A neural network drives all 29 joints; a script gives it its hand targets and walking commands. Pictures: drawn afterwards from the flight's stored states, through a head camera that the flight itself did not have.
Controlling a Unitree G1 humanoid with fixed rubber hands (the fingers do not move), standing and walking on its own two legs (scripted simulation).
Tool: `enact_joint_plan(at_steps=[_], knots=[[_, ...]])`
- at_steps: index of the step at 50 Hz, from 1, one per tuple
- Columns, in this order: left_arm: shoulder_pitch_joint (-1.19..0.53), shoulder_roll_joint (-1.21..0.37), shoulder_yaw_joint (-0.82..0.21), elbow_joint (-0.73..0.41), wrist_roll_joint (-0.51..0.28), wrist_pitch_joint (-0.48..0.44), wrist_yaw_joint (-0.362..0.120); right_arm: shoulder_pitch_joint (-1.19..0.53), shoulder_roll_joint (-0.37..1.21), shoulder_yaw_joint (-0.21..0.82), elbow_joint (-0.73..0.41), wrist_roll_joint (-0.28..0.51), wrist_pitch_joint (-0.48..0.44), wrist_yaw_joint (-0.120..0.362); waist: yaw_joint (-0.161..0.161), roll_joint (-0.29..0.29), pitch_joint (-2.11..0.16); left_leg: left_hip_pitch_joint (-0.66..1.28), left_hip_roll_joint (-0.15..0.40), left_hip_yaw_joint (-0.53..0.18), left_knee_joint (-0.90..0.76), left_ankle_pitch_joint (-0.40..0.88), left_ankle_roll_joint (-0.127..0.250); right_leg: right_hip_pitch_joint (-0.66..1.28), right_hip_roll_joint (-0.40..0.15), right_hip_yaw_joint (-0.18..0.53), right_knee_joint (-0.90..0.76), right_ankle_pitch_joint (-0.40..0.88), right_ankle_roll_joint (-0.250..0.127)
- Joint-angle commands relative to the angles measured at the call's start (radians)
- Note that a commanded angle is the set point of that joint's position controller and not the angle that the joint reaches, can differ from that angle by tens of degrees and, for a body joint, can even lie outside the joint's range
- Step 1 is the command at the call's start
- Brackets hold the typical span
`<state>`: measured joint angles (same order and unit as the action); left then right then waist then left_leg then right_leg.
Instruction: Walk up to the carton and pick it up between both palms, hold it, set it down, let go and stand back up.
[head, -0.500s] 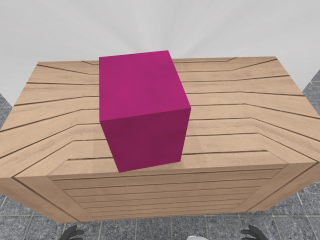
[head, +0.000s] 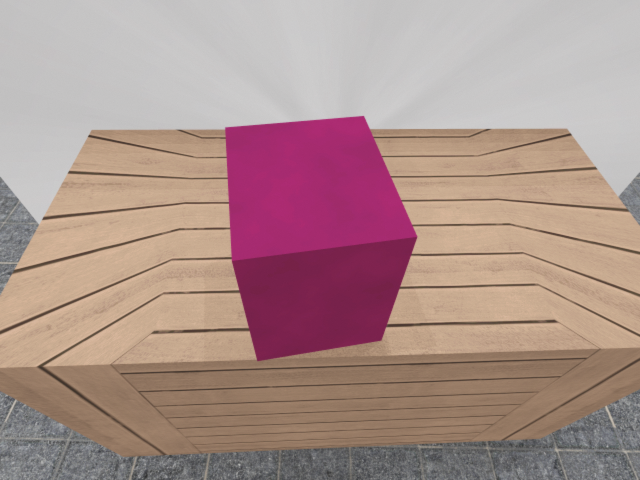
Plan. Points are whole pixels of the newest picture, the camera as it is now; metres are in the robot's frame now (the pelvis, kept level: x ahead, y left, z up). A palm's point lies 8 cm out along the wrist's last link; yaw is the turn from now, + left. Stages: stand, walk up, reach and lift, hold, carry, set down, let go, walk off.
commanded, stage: walk up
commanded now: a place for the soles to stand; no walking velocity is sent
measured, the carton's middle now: (309, 242) +0.44 +0.01 +0.02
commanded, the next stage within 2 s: reach and lift in 1.12 s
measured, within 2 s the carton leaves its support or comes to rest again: neither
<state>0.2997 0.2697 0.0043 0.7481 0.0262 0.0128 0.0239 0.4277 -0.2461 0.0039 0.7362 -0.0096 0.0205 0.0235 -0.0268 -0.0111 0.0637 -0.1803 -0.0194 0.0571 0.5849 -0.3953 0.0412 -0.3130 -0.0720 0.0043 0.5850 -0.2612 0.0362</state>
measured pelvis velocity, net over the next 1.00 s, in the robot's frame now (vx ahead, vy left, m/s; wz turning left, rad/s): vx -0.01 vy -0.02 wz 0.08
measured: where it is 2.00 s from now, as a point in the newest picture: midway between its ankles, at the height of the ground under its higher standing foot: outside the picture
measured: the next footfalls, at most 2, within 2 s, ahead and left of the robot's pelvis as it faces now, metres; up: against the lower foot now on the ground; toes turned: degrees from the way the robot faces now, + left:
none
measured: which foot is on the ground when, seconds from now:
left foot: down 0.00-1.00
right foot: down 0.00-1.00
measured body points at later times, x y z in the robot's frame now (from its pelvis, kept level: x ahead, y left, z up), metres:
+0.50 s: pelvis -0.01 -0.02 +0.00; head +0.00 -0.02 +0.45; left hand +0.07 +0.26 -0.12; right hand +0.08 -0.28 -0.12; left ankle -0.05 +0.09 -0.73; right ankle +0.03 -0.16 -0.73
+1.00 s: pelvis -0.01 -0.02 +0.00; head +0.00 -0.02 +0.45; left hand +0.03 +0.24 -0.12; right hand +0.05 -0.28 -0.13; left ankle -0.05 +0.09 -0.73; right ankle +0.03 -0.16 -0.73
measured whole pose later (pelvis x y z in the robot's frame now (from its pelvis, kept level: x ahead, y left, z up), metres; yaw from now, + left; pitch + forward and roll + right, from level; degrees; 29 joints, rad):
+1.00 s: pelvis -0.01 -0.02 +0.00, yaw +5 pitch -2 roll +0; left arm 0.35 0.26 0.01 0.77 0.02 0.01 0.03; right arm 0.37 -0.25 -0.02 0.77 -0.01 0.03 0.03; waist -0.01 0.00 0.05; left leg -0.18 -0.02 -0.03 0.56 -0.36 0.01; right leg -0.27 -0.08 -0.08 0.56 -0.25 0.03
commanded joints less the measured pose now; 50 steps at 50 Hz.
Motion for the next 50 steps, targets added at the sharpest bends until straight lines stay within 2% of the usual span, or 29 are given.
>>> enact_joint_plan(at_steps=[1, 4, 6, 7, 9, 10, 12, 13, 16, 18, 20, 21, 22, 24, 25, 26, 27, 31, 32, 34, 38, 39, 40, 41, 42, 43, 45, 47, 50], knots=[[0.016, 0.14, 0.039, -0.101, -0.005, -0.028, 0.01, 0.027, -0.169, -0.055, -0.086, -0.002, -0.017, -0.012, 0.018, 0.048, -0.077, -0.077, 0.124, -0.113, -0.108, 0.466, -0.026, 0.142, -0.049, 0.013, 0.001, 0.253, -0.094], [0.025, 0.153, 0.044, -0.09, 0.004, -0.027, 0.017, 0.015, -0.19, -0.053, -0.092, 0.001, -0.016, -0.014, 0.016, 0.054, -0.087, -0.068, 0.12, -0.141, -0.075, 0.563, -0.038, 0.143, -0.061, 0.013, 0.018, 0.292, -0.111], [0.0, 0.131, 0.035, -0.1, -0.002, -0.027, 0.018, 0.011, -0.191, -0.055, -0.099, 0.0, -0.01, -0.009, 0.007, 0.064, -0.104, -0.042, 0.125, -0.131, -0.076, 0.517, -0.017, 0.117, -0.049, -0.017, 0.019, 0.278, -0.09], [-0.023, 0.108, 0.027, -0.098, -0.01, -0.027, 0.016, 0.021, -0.186, -0.054, -0.087, 0.003, -0.011, -0.009, -0.014, 0.017, -0.059, -0.014, 0.12, -0.113, -0.087, 0.485, -0.02, 0.074, -0.039, -0.015, 0.015, 0.257, -0.085], [-0.03, 0.111, 0.028, -0.104, -0.014, -0.026, 0.014, -0.024, -0.199, -0.059, -0.076, 0.011, -0.005, -0.011, -0.008, 0.056, -0.028, -0.052, 0.126, -0.128, -0.086, 0.444, 0.001, 0.053, -0.024, -0.03, 0.004, 0.233, -0.07], [-0.024, 0.123, 0.028, -0.105, -0.013, -0.027, 0.012, -0.009, -0.195, -0.061, -0.089, 0.007, -0.003, -0.005, -0.012, 0.017, -0.078, -0.022, 0.118, -0.115, -0.076, 0.484, -0.009, 0.08, -0.036, -0.024, 0.011, 0.244, -0.069], [-0.024, 0.122, 0.034, -0.097, -0.01, -0.029, 0.013, -0.058, -0.206, -0.06, -0.108, 0.005, -0.005, -0.008, -0.003, 0.062, -0.087, -0.022, 0.136, -0.12, -0.047, 0.559, -0.013, 0.081, -0.029, -0.02, 0.018, 0.257, -0.078], [-0.045, 0.132, 0.032, -0.103, -0.008, -0.031, 0.014, -0.057, -0.206, -0.068, -0.096, 0.003, -0.004, -0.004, -0.003, 0.035, -0.065, -0.043, 0.12, -0.106, -0.044, 0.517, -0.014, 0.087, -0.031, -0.037, 0.025, 0.278, -0.076], [0.023, 0.182, 0.049, -0.085, -0.007, -0.031, 0.02, -0.058, -0.193, -0.064, -0.106, -0.007, 0.0, -0.003, 0.019, -0.01, -0.094, -0.081, 0.086, -0.111, 0.007, 0.297, -0.033, 0.134, -0.135, 0.103, -0.057, 0.278, -0.142], [-0.027, 0.205, 0.06, -0.093, -0.005, -0.022, 0.011, -0.072, -0.146, -0.051, -0.121, -0.003, 0.001, 0.007, 0.008, -0.049, -0.057, -0.116, 0.065, -0.114, -0.002, 0.188, -0.046, 0.091, -0.171, 0.138, -0.112, 0.114, -0.171], [-0.042, 0.188, 0.06, -0.087, -0.005, -0.018, 0.007, -0.048, -0.137, -0.05, -0.109, -0.01, 0.005, 0.005, -0.004, -0.107, -0.039, -0.054, 0.064, -0.103, -0.065, 0.081, -0.016, -0.004, -0.168, 0.136, -0.126, 0.003, -0.165], [-0.061, 0.175, 0.057, -0.09, -0.002, -0.018, 0.006, -0.041, -0.183, -0.064, -0.106, -0.015, 0.002, 0.004, -0.02, -0.035, -0.017, -0.077, 0.084, -0.162, -0.118, 0.144, -0.03, 0.011, -0.131, 0.081, -0.08, -0.003, -0.135], [-0.032, 0.126, 0.045, -0.099, -0.008, -0.025, 0.001, -0.04, -0.183, -0.058, -0.092, 0.001, -0.005, 0.005, 0.013, 0.032, -0.036, -0.107, 0.109, -0.211, -0.173, 0.107, -0.001, 0.066, -0.057, -0.001, -0.031, 0.005, -0.099], [-0.013, 0.11, 0.036, -0.083, -0.012, -0.026, 0.001, -0.088, -0.193, -0.063, -0.093, 0.003, -0.016, -0.002, 0.024, 0.064, 0.035, -0.111, 0.137, -0.218, -0.215, 0.207, -0.001, 0.04, -0.021, -0.031, -0.043, 0.02, -0.058], [-0.041, 0.117, 0.036, -0.085, -0.01, -0.028, 0.005, -0.088, -0.178, -0.064, -0.093, 0.008, -0.016, -0.001, 0.015, 0.039, -0.007, -0.119, 0.136, -0.215, -0.211, 0.253, -0.002, 0.086, -0.017, -0.05, -0.045, 0.054, -0.05], [-0.02, 0.116, 0.028, -0.087, -0.011, -0.031, 0.009, -0.061, -0.184, -0.063, -0.08, 0.008, -0.017, 0.001, 0.011, 0.087, -0.033, -0.137, 0.116, -0.202, -0.2, 0.219, 0.009, 0.141, -0.027, -0.024, -0.058, 0.063, -0.065], [0.012, 0.135, 0.039, -0.082, -0.011, -0.036, 0.003, -0.088, -0.183, -0.064, -0.087, 0.0, -0.015, 0.002, 0.024, 0.059, -0.032, -0.091, 0.09, -0.14, -0.159, 0.201, 0.006, 0.099, -0.037, -0.016, -0.068, 0.087, -0.071], [0.033, 0.185, 0.06, -0.071, -0.005, -0.04, 0.007, -0.057, -0.174, -0.061, -0.073, -0.003, -0.009, 0.003, 0.025, -0.076, -0.013, -0.15, 0.056, -0.126, -0.095, 0.14, -0.018, 0.138, -0.147, 0.108, -0.152, 0.066, -0.14], [0.06, 0.181, 0.059, -0.065, -0.004, -0.037, 0.009, -0.032, -0.154, -0.063, -0.082, -0.014, -0.013, 0.002, 0.02, -0.041, -0.046, -0.11, 0.052, -0.13, -0.07, 0.134, -0.021, 0.139, -0.179, 0.154, -0.164, 0.074, -0.165], [0.022, 0.201, 0.06, -0.062, -0.004, -0.035, 0.006, 0.006, -0.162, -0.062, -0.069, -0.02, -0.015, 0.005, 0.011, -0.088, -0.041, -0.1, 0.045, -0.121, -0.069, 0.131, -0.03, 0.115, -0.181, 0.126, -0.164, 0.057, -0.166], [0.004, 0.16, 0.05, -0.073, 0.003, -0.03, 0.008, 0.03, -0.176, -0.07, -0.062, -0.002, -0.019, -0.003, -0.01, -0.019, -0.045, -0.061, 0.093, -0.187, -0.152, 0.218, -0.012, 0.093, -0.103, -0.004, -0.095, 0.059, -0.103], [0.012, 0.143, 0.044, -0.081, -0.007, -0.033, 0.005, -0.008, -0.175, -0.066, -0.055, -0.001, -0.022, -0.003, 0.023, 0.065, -0.044, -0.094, 0.115, -0.229, -0.186, 0.243, 0.005, 0.105, -0.057, -0.03, -0.068, 0.053, -0.099], [0.011, 0.135, 0.039, -0.1, 0.003, -0.035, 0.005, -0.029, -0.177, -0.065, -0.063, 0.007, -0.023, -0.003, 0.035, 0.089, -0.029, -0.125, 0.108, -0.236, -0.197, 0.2, 0.018, 0.122, -0.038, -0.051, -0.064, 0.028, -0.083], [0.037, 0.121, 0.036, -0.086, 0.001, -0.034, 0.006, -0.038, -0.161, -0.061, -0.051, -0.001, -0.02, -0.003, 0.029, 0.021, -0.033, -0.134, 0.107, -0.21, -0.189, 0.159, 0.029, 0.127, -0.034, -0.048, -0.071, 0.021, -0.065], [0.045, 0.143, 0.044, -0.068, -0.002, -0.031, 0.005, -0.056, -0.178, -0.071, -0.071, 0.0, -0.018, -0.001, 0.034, 0.025, -0.011, -0.139, 0.103, -0.224, -0.189, 0.213, 0.02, 0.122, -0.036, -0.054, -0.067, 0.024, -0.071], [0.069, 0.126, 0.039, -0.066, -0.004, -0.03, 0.008, -0.055, -0.187, -0.065, -0.057, 0.002, -0.019, -0.002, 0.044, 0.1, 0.009, -0.146, 0.099, -0.202, -0.188, 0.149, 0.023, 0.124, -0.029, -0.048, -0.068, 0.033, -0.075], [0.075, 0.125, 0.04, -0.059, -0.012, -0.028, 0.019, -0.005, -0.158, -0.065, -0.044, -0.008, -0.009, -0.003, 0.03, 0.063, 0.057, -0.198, 0.084, -0.195, -0.182, 0.1, 0.006, 0.11, -0.079, 0.03, -0.12, -0.024, -0.09], [0.061, 0.122, 0.054, -0.056, -0.008, -0.028, 0.016, -0.019, -0.173, -0.062, -0.046, -0.007, -0.007, -0.006, 0.011, 0.006, 0.061, -0.155, 0.096, -0.209, -0.2, 0.07, 0.002, 0.081, -0.054, -0.015, -0.12, -0.014, -0.073], [0.055, 0.144, 0.052, -0.061, -0.01, -0.036, 0.015, -0.017, -0.152, -0.065, -0.042, 0.005, -0.018, 0.0, 0.024, 0.037, 0.018, -0.175, 0.09, -0.227, -0.202, 0.153, -0.007, 0.141, -0.056, -0.014, -0.101, 0.02, -0.08]])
